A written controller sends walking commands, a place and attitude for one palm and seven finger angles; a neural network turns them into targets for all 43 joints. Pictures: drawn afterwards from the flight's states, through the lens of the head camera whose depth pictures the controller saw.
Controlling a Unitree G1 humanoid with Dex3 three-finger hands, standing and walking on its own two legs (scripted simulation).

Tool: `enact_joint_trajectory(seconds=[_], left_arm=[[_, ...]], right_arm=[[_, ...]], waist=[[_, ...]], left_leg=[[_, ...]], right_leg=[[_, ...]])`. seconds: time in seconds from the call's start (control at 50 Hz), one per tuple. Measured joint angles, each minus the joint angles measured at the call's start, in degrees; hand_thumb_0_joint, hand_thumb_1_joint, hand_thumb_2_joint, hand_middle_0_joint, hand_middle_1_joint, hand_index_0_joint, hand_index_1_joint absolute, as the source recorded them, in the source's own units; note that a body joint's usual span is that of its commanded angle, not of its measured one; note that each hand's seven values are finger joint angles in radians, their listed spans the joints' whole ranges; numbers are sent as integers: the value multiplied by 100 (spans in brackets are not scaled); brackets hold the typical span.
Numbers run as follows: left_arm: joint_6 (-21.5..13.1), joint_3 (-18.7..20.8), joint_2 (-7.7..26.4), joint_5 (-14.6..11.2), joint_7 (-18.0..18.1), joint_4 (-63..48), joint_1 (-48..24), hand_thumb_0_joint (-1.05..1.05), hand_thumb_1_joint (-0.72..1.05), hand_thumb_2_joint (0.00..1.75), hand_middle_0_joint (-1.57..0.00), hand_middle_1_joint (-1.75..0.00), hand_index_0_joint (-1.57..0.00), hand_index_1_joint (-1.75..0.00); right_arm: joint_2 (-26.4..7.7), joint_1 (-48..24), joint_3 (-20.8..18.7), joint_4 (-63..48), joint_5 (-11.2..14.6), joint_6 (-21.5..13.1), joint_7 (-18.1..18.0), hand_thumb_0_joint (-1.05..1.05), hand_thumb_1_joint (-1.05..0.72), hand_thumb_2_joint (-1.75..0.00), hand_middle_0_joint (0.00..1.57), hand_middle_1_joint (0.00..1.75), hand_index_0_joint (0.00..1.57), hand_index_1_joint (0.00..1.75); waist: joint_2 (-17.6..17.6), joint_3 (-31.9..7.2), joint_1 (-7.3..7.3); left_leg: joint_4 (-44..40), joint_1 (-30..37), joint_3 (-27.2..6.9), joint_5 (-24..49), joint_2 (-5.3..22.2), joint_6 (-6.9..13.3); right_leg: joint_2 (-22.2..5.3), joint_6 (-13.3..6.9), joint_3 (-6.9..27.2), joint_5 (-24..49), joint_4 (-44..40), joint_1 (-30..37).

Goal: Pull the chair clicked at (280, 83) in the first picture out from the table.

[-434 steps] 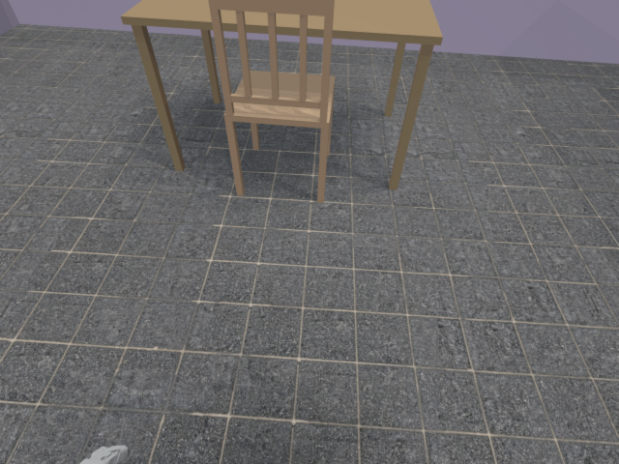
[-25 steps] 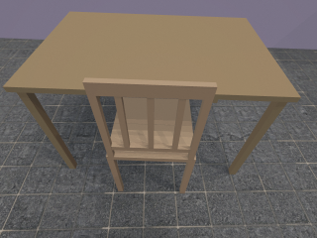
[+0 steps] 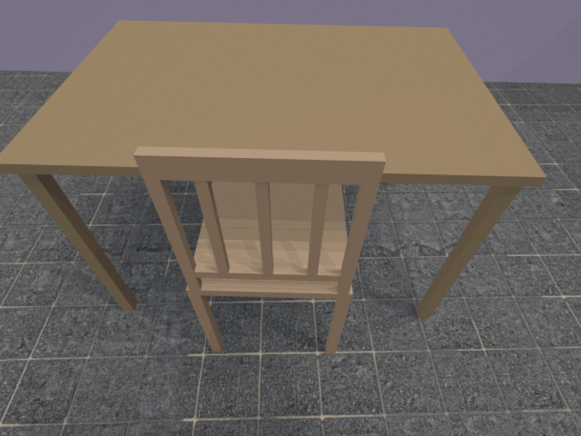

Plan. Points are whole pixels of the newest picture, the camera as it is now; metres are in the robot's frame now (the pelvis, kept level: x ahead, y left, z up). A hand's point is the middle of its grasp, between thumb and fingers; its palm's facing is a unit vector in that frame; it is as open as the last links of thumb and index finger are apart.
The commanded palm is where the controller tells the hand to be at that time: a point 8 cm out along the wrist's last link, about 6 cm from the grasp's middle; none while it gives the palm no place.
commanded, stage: look again from close up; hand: left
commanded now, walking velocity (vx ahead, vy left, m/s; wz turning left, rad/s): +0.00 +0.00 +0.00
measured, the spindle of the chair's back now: (265, 231) +0.51 +0.08 -0.10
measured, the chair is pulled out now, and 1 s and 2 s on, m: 0.00 0.00 0.00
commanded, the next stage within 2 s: shuffle to correct the standing spot in 0.48 s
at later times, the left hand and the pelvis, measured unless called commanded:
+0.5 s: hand out of the picture -0.02 +0.14 -0.17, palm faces +0.04 -0.98 -0.17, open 7.4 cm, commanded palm none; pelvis +0.02 -0.02 +0.00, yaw +0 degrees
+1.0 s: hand out of the picture +0.01 +0.15 -0.19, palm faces +0.06 -0.99 -0.14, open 7.4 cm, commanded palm none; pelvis +0.08 +0.00 -0.01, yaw +0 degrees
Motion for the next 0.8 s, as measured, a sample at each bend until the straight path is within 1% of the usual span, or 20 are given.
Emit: enact_joint_trajectory(seconds=[0.64, 0.72, 0.8], left_arm=[[-27, -19, 43, -2, -12, 92, 48, 1, 91, 90, -20, -30, -20, -30], [-14, 21, 55, 15, -50, 98, 125, 1, 91, 90, -20, -30, -20, -30], [-7, 100, 64, 19, -85, 81, 297, 1, 91, 90, -20, -30, -20, -30]], right_arm=[[-108, -107, 56, 33, -6, 4, -38, 1, -92, -90, 20, 30, 20, 30], [-100, -28, 37, 32, -27, 13, -1, 1, -92, -90, 20, 30, 20, 30], [-98, 112, 5, 17, -52, 40, 29, 1, -92, -90, 20, 30, 20, 30]], waist=[[-3, -35, 45], [0, -93, 48], [21, -176, 82]], left_leg=[[-68, 179, -76, -116, 108, -169], [154, 130, -105, -283, 135, -182], [637, 1, -171, -647, 206, -188]], right_leg=[[128, -140, -55, -72, -214, 255], [148, -168, -79, -196, -113, 275], [209, -189, -130, -391, 3, 335]])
